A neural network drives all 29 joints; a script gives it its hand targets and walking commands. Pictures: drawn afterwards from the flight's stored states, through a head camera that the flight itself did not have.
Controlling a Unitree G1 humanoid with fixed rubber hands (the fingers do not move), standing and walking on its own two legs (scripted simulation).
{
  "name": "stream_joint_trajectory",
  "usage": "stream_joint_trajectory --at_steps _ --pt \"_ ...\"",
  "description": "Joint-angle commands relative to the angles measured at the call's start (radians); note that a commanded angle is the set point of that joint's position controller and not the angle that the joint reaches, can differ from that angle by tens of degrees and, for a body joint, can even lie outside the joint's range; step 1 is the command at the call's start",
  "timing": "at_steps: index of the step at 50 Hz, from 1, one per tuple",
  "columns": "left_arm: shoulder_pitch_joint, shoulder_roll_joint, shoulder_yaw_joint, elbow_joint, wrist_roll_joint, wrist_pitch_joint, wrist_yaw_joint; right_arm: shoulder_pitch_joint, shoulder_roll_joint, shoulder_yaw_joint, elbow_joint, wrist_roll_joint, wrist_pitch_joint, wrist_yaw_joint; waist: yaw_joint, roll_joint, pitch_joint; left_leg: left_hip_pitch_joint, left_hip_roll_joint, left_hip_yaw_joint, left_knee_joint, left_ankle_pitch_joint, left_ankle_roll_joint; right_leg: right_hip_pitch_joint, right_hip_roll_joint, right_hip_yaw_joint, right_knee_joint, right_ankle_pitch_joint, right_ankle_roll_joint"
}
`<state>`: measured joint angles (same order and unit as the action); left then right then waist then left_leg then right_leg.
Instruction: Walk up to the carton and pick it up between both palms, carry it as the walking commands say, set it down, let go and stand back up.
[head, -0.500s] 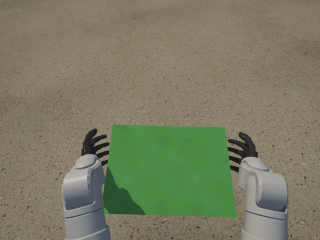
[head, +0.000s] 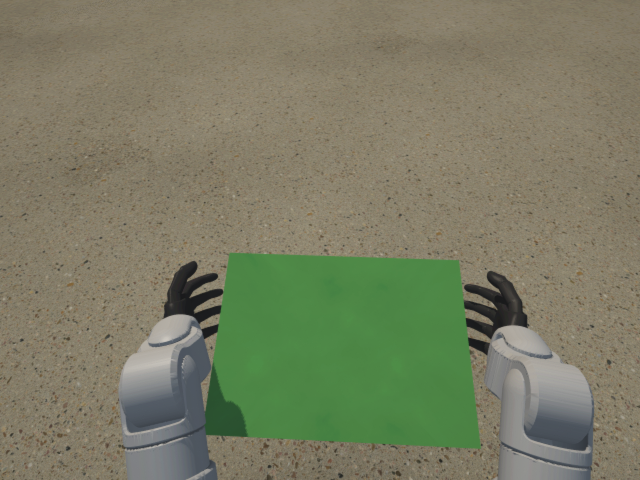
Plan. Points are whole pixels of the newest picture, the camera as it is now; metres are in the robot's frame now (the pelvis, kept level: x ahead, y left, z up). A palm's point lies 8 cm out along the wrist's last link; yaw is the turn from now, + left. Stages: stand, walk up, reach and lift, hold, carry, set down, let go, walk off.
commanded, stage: carry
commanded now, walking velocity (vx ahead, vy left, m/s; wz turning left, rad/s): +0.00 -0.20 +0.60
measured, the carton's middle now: (339, 351) +0.29 +0.00 +0.01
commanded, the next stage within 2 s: none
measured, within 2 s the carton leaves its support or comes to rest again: neither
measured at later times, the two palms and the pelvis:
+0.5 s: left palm (192, 425) +0.16 +0.14 +0.11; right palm (530, 341) +0.25 -0.20 +0.09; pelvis -0.04 -0.11 +0.02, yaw +19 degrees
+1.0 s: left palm out of the picture +0.07 +0.08 +0.10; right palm (555, 365) +0.23 -0.23 +0.08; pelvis -0.07 -0.20 +0.01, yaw +32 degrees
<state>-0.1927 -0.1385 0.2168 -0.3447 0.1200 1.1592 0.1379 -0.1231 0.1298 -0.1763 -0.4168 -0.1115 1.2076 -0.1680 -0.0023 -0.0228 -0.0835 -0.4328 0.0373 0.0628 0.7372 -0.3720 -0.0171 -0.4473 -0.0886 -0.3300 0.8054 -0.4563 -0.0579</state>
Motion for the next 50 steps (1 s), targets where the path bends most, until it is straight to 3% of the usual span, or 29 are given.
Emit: stream_joint_trajectory --at_steps 1,3,5,8,10,11,12,13,14,16,18,21,23,25,28,30,32,33,35,36,37,40,41,44,45,46,47,48,50 --pt "-0.369 -0.947 -0.801 -0.092 -0.403 0.032 -0.23 -0.447 0.848 0.72 -0.073 0.374 -0.015 0.275 -0.015 0.183 -0.193 0.254 0.337 -0.566 -0.318 0.601 0.219 -0.252 0.022 0.363 0.35 -0.081 0.103" --pt "-0.313 -0.96 -0.811 -0.128 -0.417 0.006 -0.239 -0.437 0.872 0.756 -0.128 0.391 -0.031 0.283 -0.014 0.194 -0.284 0.209 0.255 -0.369 -0.29 0.454 0.151 -0.158 0.01 0.347 0.268 0.042 0.103" --pt "-0.352 -0.995 -0.843 -0.164 -0.438 -0.002 -0.237 -0.439 0.892 0.75 -0.145 0.391 -0.046 0.283 -0.022 0.248 -0.304 0.214 0.218 -0.35 -0.253 0.577 0.144 -0.109 0.055 0.302 0.18 0.051 0.112" --pt "-0.319 -0.951 -0.818 -0.135 -0.434 0.002 -0.241 -0.421 0.857 0.752 -0.14 0.377 -0.042 0.271 -0.022 0.287 -0.281 0.081 0.227 -0.395 -0.309 0.415 0.118 0.049 0.076 0.298 -0.054 0.027 0.103" --pt "-0.286 -0.976 -0.791 -0.085 -0.425 0.007 -0.247 -0.448 0.86 0.772 -0.174 0.381 -0.043 0.263 -0.013 0.243 -0.276 0.001 0.189 -0.376 -0.298 0.373 0.078 0.253 0.127 0.242 -0.308 0.061 0.089" --pt "-0.214 -0.944 -0.774 -0.066 -0.412 0.01 -0.252 -0.434 0.823 0.788 -0.207 0.384 -0.045 0.261 0.001 0.189 -0.3 -0.095 0.141 -0.324 -0.233 0.302 0.039 0.388 0.089 0.267 -0.423 0.08 0.065" --pt "-0.252 -0.936 -0.762 -0.088 -0.415 0.006 -0.251 -0.425 0.856 0.802 -0.174 0.386 -0.034 0.26 0.005 -0.077 -0.306 -0.234 0.005 -0.145 -0.043 0.009 -0.011 0.509 -0.103 0.434 -0.576 0.041 0.022" --pt "-0.268 -0.943 -0.779 -0.099 -0.421 0.001 -0.255 -0.434 0.853 0.799 -0.188 0.388 -0.042 0.263 -0.013 -0.247 -0.31 -0.332 -0.064 0.001 0.293 -0.266 -0.046 0.482 -0.331 0.578 -0.519 0.3 -0.06" --pt "-0.318 -0.951 -0.776 -0.123 -0.427 -0.004 -0.26 -0.494 0.873 0.815 -0.214 0.397 -0.044 0.265 -0.019 -0.275 -0.258 -0.386 0.016 0.027 0.465 -0.275 -0.04 0.381 -0.389 0.494 -0.471 0.442 -0.126" --pt "-0.229 -0.956 -0.746 -0.101 -0.396 -0.003 -0.255 -0.533 0.876 0.839 -0.246 0.427 -0.044 0.268 -0.011 -0.126 -0.239 -0.296 0.021 -0.004 0.536 -0.16 -0.023 0.331 -0.249 0.346 -0.4 0.665 -0.08" --pt "-0.269 -0.969 -0.764 -0.136 -0.416 -0.015 -0.256 -0.526 0.91 0.85 -0.244 0.442 -0.058 0.265 -0.009 -0.117 -0.245 -0.301 0.008 0.036 0.483 -0.08 -0.037 0.402 -0.198 0.235 -0.321 0.884 -0.056" --pt "-0.256 -0.931 -0.739 -0.098 -0.404 -0.011 -0.257 -0.501 0.875 0.831 -0.198 0.414 -0.044 0.257 0.003 -0.207 -0.237 -0.285 -0.014 0.103 0.366 -0.077 -0.034 0.393 -0.195 0.206 -0.313 0.74 -0.069" --pt "-0.262 -0.929 -0.771 -0.158 -0.416 -0.017 -0.253 -0.476 0.868 0.822 -0.216 0.415 -0.045 0.258 0.005 -0.166 -0.253 -0.225 -0.015 0.118 0.271 -0.064 -0.021 0.377 -0.212 0.172 -0.267 0.787 -0.074" --pt "-0.247 -0.927 -0.773 -0.135 -0.414 -0.005 -0.251 -0.496 0.864 0.819 -0.217 0.416 -0.036 0.256 0.005 -0.21 -0.255 -0.169 -0.009 0.125 0.196 -0.028 -0.006 0.353 -0.229 0.163 -0.24 0.778 -0.074" --pt "-0.298 -0.92 -0.786 -0.173 -0.421 0.001 -0.243 -0.475 0.877 0.784 -0.166 0.423 -0.024 0.267 -0.001 -0.172 -0.289 -0.026 0.0 0.141 -0.006 0.029 0.009 0.311 -0.252 0.128 -0.217 0.57 -0.063" --pt "-0.252 -0.92 -0.806 -0.144 -0.42 0.014 -0.239 -0.412 0.847 0.74 -0.143 0.405 -0.027 0.269 -0.032 0.026 -0.307 0.182 0.026 0.018 -0.252 0.208 0.012 0.179 -0.153 0.08 -0.092 0.301 0.009" --pt "-0.309 -0.894 -0.804 -0.183 -0.41 0.012 -0.234 -0.411 0.842 0.738 -0.137 0.408 -0.032 0.275 -0.028 0.362 -0.247 0.362 0.393 -0.609 -0.329 0.693 0.158 -0.233 0.006 0.167 0.258 -0.228 0.1" --pt "-0.34 -0.922 -0.808 -0.148 -0.416 0.012 -0.233 -0.416 0.855 0.738 -0.136 0.399 -0.031 0.276 -0.011 0.248 -0.215 0.302 0.391 -0.61 -0.314 0.768 0.195 -0.207 0.003 0.323 0.383 -0.189 0.099" --pt "-0.31 -0.949 -0.828 -0.146 -0.408 0.011 -0.232 -0.407 0.875 0.744 -0.122 0.394 -0.037 0.282 -0.018 0.259 -0.232 0.319 0.329 -0.481 -0.275 0.746 0.204 -0.264 -0.005 0.343 0.36 -0.107 0.117" --pt "-0.336 -0.968 -0.841 -0.162 -0.424 0.002 -0.237 -0.417 0.89 0.746 -0.141 0.392 -0.043 0.287 -0.017 0.189 -0.234 0.264 0.275 -0.38 -0.298 0.674 0.164 -0.21 -0.005 0.326 0.319 -0.034 0.125" --pt "-0.369 -0.982 -0.851 -0.208 -0.448 -0.009 -0.242 -0.39 0.908 0.748 -0.134 0.389 -0.046 0.288 -0.02 0.208 -0.271 0.253 0.249 -0.326 -0.277 0.672 0.154 -0.166 0.006 0.297 0.271 0.001 0.13" --pt "-0.364 -0.978 -0.86 -0.228 -0.444 -0.01 -0.235 -0.388 0.888 0.743 -0.17 0.396 -0.053 0.292 -0.022 0.291 -0.255 0.158 0.225 -0.344 -0.314 0.468 0.141 -0.065 0.047 0.276 0.134 0.038 0.121" --pt "-0.331 -0.965 -0.845 -0.207 -0.439 -0.006 -0.237 -0.388 0.883 0.758 -0.181 0.396 -0.053 0.284 -0.027 0.237 -0.237 0.12 0.241 -0.376 -0.341 0.392 0.137 -0.006 0.062 0.269 0.052 0.025 0.112" --pt "-0.281 -0.932 -0.812 -0.141 -0.429 0.006 -0.244 -0.389 0.851 0.774 -0.189 0.389 -0.041 0.27 -0.008 0.244 -0.201 -0.059 0.204 -0.358 -0.372 0.192 0.088 0.232 0.105 0.21 -0.217 0.053 0.101" --pt "-0.233 -0.93 -0.788 -0.111 -0.417 0.011 -0.246 -0.4 0.842 0.783 -0.199 0.389 -0.038 0.265 -0.005 0.152 -0.241 -0.14 0.168 -0.32 -0.35 0.099 0.041 0.385 0.082 0.214 -0.351 0.044 0.082" --pt "-0.271 -0.937 -0.796 -0.114 -0.426 0.015 -0.25 -0.389 0.847 0.792 -0.195 0.38 -0.035 0.264 0.003 0.049 -0.224 -0.209 0.068 -0.184 -0.224 -0.026 0.007 0.471 -0.028 0.294 -0.537 -0.063 0.062" --pt "-0.241 -0.907 -0.774 -0.134 -0.411 0.01 -0.256 -0.42 0.843 0.821 -0.225 0.388 -0.032 0.263 0.0 -0.301 -0.244 -0.294 -0.041 -0.005 0.16 -0.159 -0.036 0.439 -0.284 0.513 -0.604 0.004 0.001" --pt "-0.264 -0.941 -0.764 -0.109 -0.4 0.006 -0.262 -0.548 0.864 0.856 -0.293 0.412 -0.039 0.266 -0.015 -0.375 -0.214 -0.349 -0.016 0.051 0.375 -0.272 -0.034 0.342 -0.413 0.524 -0.589 0.106 -0.089" --pt "-0.282 -0.945 -0.752 -0.127 -0.394 0.009 -0.266 -0.594 0.896 0.86 -0.282 0.434 -0.036 0.272 -0.005 -0.129 -0.138 -0.286 0.007 -0.01 0.58 -0.167 -0.014 0.204 -0.286 0.369 -0.488 0.357 -0.064"
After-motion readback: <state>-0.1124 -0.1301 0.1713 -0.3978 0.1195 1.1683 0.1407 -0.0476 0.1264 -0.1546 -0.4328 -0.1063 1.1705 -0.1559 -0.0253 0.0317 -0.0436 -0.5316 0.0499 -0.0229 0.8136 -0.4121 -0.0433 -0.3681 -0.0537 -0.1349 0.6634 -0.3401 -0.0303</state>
